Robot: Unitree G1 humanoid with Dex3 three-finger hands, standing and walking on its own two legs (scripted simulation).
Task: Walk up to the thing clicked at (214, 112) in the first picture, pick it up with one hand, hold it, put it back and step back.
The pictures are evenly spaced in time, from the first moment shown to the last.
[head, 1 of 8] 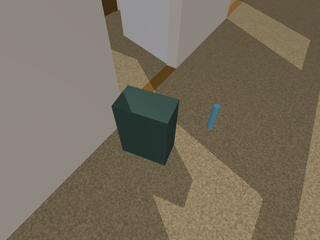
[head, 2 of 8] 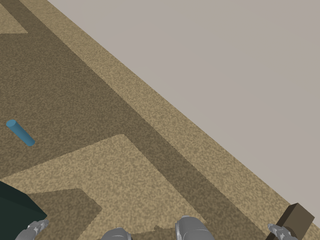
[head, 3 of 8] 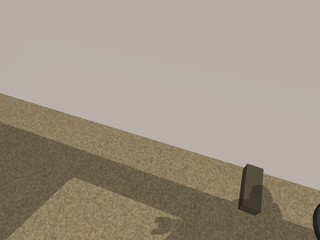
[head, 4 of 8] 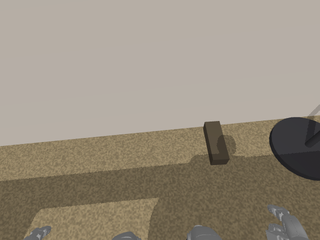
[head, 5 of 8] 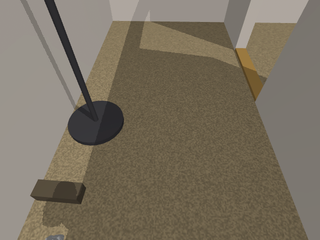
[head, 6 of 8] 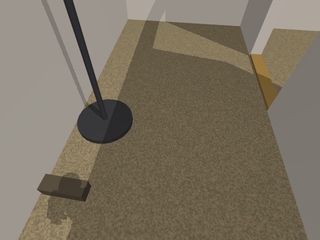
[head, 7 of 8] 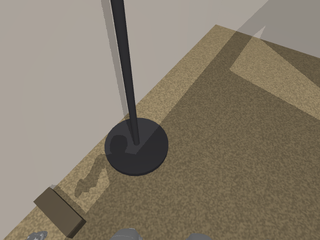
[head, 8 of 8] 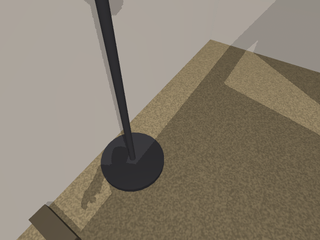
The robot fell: no
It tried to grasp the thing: no
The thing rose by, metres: 0.00
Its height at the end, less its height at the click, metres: +0.00
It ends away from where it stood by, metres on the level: 0.00
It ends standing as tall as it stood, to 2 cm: yes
